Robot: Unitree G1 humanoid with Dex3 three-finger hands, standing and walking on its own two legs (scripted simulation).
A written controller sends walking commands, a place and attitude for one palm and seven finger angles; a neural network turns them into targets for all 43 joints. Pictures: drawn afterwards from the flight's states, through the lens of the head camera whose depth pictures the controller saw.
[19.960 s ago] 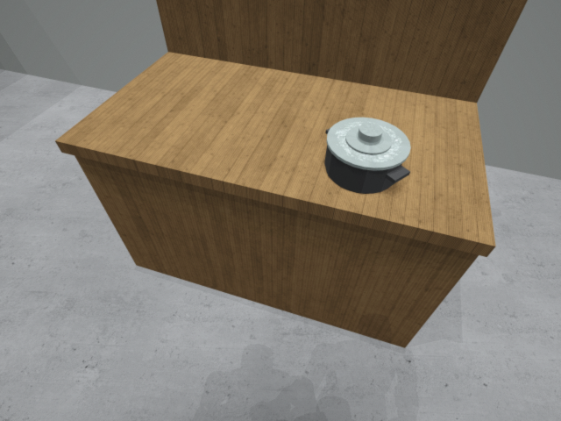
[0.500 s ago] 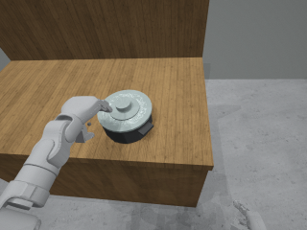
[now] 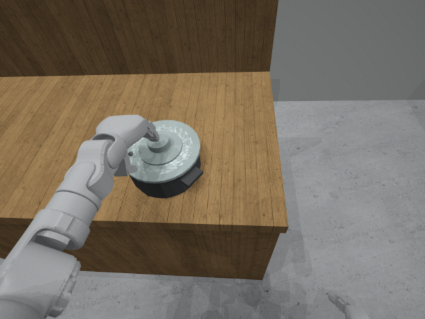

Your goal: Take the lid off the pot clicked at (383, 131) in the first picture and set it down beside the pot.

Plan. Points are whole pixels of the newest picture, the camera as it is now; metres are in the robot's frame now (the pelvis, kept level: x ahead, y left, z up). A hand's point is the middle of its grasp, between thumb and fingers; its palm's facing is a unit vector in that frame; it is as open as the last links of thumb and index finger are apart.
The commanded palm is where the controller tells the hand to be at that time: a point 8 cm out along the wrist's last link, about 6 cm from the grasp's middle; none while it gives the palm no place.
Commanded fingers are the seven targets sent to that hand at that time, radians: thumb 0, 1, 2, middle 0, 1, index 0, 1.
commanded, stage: move the open hand above the knob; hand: left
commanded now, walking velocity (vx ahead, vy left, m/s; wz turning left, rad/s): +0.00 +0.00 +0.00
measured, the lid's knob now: (158, 142) +0.50 +0.14 +0.01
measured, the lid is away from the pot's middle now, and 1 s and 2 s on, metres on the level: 0.00 0.00 0.00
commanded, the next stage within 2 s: lower the open fingers around the knob in 1.06 s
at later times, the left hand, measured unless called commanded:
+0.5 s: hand (146, 128) +0.47 +0.14 +0.09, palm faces -0.33 -0.02 -0.94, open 10.1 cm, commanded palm +0.46 +0.14 +0.15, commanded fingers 0.00 -0.25 1.30 -0.81 -0.08 -0.81 -0.08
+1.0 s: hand (149, 128) +0.47 +0.14 +0.09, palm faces -0.35 -0.03 -0.94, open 10.1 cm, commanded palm +0.47 +0.14 +0.15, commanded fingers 0.00 -0.25 1.30 -0.81 -0.08 -0.81 -0.08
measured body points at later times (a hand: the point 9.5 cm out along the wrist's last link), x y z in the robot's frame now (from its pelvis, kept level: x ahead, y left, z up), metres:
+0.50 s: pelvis +0.00 +0.01 +0.00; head +0.05 -0.02 +0.44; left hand +0.48 +0.14 +0.14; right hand +0.06 -0.25 -0.15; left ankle -0.03 +0.09 -0.74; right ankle -0.02 -0.12 -0.74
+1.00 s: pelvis -0.01 +0.00 +0.00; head +0.04 -0.03 +0.45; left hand +0.48 +0.14 +0.14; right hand +0.05 -0.27 -0.14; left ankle -0.03 +0.09 -0.74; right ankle -0.02 -0.12 -0.74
